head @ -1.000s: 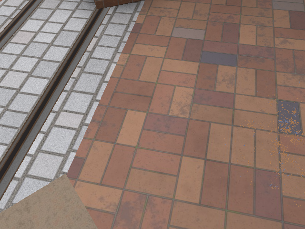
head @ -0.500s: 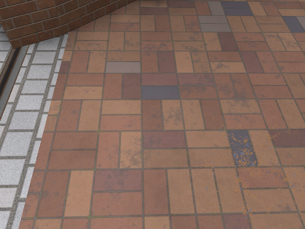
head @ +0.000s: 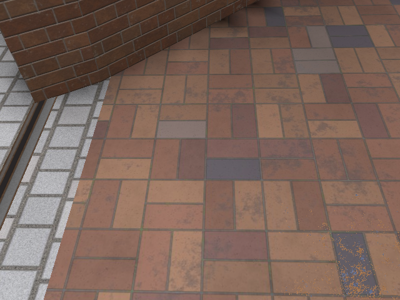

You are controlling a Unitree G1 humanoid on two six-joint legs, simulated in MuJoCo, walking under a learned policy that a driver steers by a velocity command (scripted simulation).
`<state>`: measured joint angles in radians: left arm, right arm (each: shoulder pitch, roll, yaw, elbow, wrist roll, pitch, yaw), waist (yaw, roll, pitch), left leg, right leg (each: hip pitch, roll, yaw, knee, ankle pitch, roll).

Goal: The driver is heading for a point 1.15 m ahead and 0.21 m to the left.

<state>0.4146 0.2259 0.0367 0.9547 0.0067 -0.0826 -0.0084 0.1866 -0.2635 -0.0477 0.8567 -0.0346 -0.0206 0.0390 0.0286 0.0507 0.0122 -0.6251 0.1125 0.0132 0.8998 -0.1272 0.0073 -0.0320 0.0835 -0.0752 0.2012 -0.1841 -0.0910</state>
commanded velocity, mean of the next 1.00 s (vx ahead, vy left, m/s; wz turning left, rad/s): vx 0.50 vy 0.00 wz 0.00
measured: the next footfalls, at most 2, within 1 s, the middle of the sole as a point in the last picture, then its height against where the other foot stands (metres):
left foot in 0.24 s outside the picture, level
right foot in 0.78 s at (242, 273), level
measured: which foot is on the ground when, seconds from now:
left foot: up 0.00-0.22, down 0.24-0.78, up 0.80-1.00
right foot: down 0.00-0.26, up 0.28-0.76, down 0.78-1.00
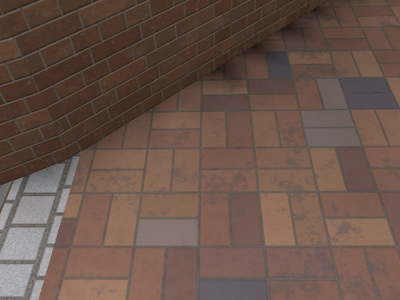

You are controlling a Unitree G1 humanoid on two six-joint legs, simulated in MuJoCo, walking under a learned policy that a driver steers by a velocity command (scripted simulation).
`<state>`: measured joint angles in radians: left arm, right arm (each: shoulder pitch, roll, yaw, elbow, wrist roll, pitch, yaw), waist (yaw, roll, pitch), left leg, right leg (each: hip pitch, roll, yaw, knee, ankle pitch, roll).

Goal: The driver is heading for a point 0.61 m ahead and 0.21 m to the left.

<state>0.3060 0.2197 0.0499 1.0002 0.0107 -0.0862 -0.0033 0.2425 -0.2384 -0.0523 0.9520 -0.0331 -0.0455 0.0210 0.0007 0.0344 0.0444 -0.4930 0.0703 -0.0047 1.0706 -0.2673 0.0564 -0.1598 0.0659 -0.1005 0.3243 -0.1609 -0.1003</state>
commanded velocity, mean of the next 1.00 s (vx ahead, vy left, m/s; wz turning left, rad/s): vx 0.47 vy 0.00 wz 0.13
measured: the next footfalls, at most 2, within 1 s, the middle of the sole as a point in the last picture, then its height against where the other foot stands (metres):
left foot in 0.34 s outside the picture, level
right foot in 0.90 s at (230, 246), level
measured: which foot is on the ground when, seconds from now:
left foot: up 0.00-0.32, down 0.34-0.90, up 0.92-1.00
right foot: down 0.00-0.34, up 0.36-0.88, down 0.90-1.00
